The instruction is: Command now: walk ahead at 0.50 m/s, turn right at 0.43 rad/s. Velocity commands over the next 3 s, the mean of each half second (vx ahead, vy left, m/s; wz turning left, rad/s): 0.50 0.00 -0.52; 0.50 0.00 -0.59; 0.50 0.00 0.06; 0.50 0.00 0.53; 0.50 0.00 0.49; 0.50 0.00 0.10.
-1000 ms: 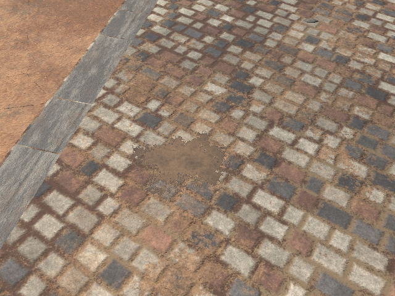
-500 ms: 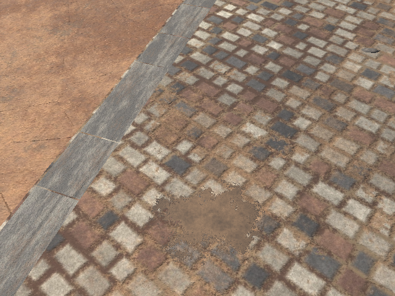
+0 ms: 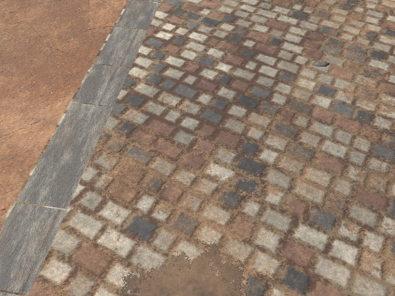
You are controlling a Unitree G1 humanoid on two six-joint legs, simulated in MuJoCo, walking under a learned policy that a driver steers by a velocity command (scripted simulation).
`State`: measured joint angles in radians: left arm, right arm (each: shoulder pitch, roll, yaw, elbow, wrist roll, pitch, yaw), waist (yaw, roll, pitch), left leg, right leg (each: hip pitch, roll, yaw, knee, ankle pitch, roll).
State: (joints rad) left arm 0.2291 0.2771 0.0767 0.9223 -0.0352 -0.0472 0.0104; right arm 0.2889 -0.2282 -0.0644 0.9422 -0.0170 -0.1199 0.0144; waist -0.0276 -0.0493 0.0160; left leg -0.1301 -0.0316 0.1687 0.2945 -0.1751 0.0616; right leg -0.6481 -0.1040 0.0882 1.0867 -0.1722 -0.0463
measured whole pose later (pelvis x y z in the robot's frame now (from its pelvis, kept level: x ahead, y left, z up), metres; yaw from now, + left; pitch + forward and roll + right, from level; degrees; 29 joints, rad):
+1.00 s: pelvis +0.55 -0.13 -0.01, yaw -35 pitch +2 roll +2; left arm 0.27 0.30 0.08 0.71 -0.03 -0.02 0.01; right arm 0.22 -0.25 -0.07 0.77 -0.01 -0.11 0.01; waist -0.01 -0.05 0.02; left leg -0.25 -0.03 0.07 0.40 -0.18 0.03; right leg -0.55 -0.04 0.07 1.18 -0.35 -0.02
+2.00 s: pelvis +0.99 -0.36 -0.01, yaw -12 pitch +2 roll +0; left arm 0.16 0.30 0.06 0.73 0.00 -0.11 0.01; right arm 0.27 -0.28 -0.07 0.71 0.01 -0.05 0.03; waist -0.02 -0.02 0.05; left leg -0.30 -0.10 -0.02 0.45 -0.17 0.10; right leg -0.55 -0.09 0.05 1.12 -0.34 0.02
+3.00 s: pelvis +1.52 -0.38 +0.00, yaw +5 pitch +2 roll +1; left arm 0.21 0.32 0.05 0.80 -0.01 -0.07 -0.01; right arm 0.30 -0.27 -0.05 0.73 0.00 -0.07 0.03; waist -0.02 -0.04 0.01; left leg -0.21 -0.05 0.04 0.35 -0.16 0.07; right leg -0.58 -0.10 0.02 1.06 -0.27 0.00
